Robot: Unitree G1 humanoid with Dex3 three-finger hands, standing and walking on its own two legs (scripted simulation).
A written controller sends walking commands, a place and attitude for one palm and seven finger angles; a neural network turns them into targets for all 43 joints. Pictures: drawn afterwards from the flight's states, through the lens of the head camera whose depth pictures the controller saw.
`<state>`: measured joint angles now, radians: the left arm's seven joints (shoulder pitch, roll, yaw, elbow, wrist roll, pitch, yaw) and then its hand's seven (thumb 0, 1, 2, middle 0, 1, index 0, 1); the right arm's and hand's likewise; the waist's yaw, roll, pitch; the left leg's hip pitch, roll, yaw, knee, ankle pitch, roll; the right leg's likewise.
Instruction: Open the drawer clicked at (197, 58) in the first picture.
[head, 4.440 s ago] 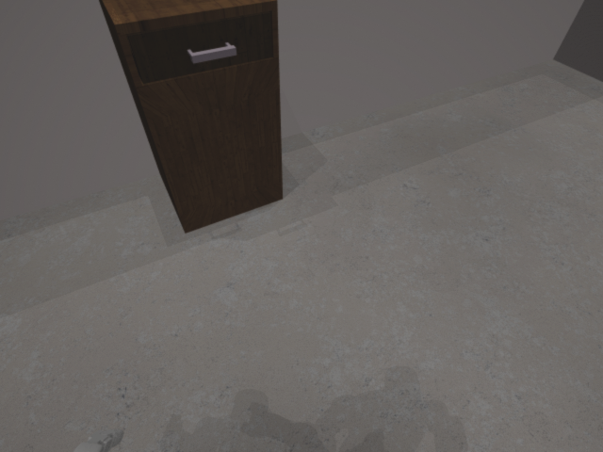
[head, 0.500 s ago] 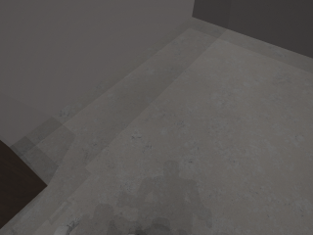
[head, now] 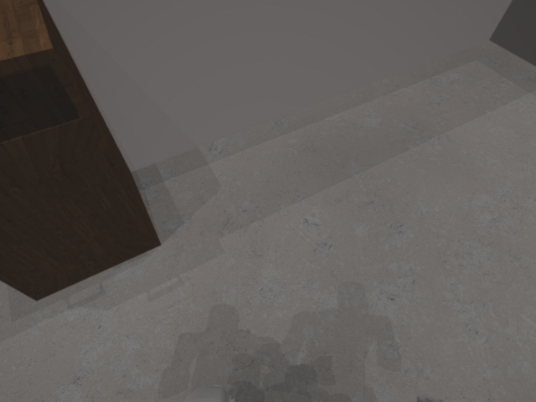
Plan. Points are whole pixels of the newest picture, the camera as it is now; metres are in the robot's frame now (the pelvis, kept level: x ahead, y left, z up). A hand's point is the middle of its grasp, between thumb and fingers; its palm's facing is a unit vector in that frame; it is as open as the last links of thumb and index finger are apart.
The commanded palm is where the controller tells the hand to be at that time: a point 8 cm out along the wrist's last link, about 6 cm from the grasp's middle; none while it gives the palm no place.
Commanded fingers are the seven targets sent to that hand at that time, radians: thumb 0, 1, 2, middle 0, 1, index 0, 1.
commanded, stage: turn to face it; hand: left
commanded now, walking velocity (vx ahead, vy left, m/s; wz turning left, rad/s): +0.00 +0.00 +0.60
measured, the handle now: out of the picture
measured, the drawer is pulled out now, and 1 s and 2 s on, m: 0.00 0.00 0.00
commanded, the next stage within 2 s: take the last steps up to it in 0.80 s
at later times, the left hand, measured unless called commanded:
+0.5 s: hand out of the picture +0.11 +0.24 -0.13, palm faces +0.26 -0.93 -0.26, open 7.4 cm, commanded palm none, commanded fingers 0.00 0.90 0.90 -0.20 -0.30 -0.20 -0.30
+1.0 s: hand out of the picture -0.11 +0.19 -0.18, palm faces +0.55 -0.80 -0.24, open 7.4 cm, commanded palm none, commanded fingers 0.00 0.90 0.90 -0.20 -0.30 -0.20 -0.30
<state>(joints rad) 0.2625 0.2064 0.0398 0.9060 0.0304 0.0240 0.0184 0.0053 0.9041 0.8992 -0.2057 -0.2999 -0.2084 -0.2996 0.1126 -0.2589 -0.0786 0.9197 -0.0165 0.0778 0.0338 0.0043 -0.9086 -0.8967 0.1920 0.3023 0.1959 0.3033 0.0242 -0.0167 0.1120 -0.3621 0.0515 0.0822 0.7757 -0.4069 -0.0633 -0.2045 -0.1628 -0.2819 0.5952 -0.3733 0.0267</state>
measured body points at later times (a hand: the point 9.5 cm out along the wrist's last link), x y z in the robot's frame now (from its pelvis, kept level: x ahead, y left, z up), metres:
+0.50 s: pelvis +0.01 +0.00 +0.01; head +0.06 +0.01 +0.45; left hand +0.10 +0.29 -0.11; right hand +0.13 -0.23 -0.14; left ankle -0.01 +0.12 -0.73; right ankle +0.05 -0.13 -0.71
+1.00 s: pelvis -0.01 +0.01 +0.00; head +0.01 +0.04 +0.44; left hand -0.14 +0.23 -0.16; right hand +0.21 -0.17 -0.14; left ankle -0.07 +0.09 -0.73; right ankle +0.06 -0.12 -0.73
